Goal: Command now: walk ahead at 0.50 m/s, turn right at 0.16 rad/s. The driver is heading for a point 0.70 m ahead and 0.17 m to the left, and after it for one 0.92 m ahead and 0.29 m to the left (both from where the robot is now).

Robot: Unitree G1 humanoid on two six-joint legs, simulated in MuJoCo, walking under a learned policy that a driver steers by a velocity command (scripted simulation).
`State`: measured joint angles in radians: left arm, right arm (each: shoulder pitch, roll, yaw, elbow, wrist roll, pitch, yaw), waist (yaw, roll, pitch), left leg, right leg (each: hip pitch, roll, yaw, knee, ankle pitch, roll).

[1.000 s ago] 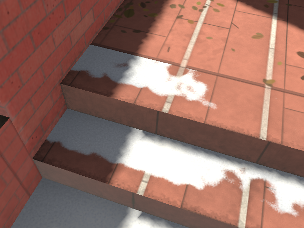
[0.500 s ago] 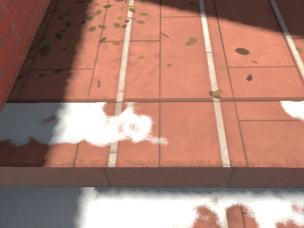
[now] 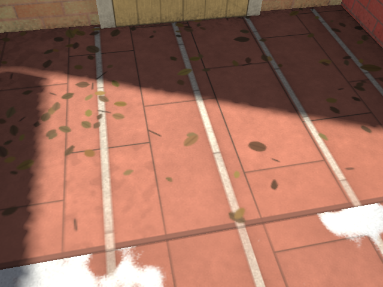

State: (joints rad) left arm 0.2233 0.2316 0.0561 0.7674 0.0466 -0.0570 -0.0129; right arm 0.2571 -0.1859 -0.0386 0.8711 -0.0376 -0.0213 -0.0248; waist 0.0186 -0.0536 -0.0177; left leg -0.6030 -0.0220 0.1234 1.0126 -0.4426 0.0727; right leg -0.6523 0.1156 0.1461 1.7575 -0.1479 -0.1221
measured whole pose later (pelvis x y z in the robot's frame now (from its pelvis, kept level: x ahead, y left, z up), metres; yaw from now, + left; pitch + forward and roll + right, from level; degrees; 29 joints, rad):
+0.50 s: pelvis +0.31 -0.04 +0.13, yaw +5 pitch +3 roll -2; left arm 0.01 0.11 0.01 0.65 0.02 -0.02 -0.01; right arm 0.48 -0.14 -0.07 0.93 0.00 -0.11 0.03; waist -0.04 0.01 0.02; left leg -0.36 0.00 -0.11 1.32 -0.07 0.08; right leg -0.80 -0.05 -0.21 1.22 -0.48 -0.11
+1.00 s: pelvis +0.60 +0.04 +0.21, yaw +21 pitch +1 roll +0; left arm 0.35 0.22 0.08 0.84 0.01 -0.04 0.02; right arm 0.21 -0.24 -0.10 0.72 -0.03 -0.02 0.02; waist 0.00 0.01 0.03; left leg -0.43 -0.10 0.11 0.63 -0.22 0.17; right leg -0.15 -0.11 -0.15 1.06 -0.46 0.02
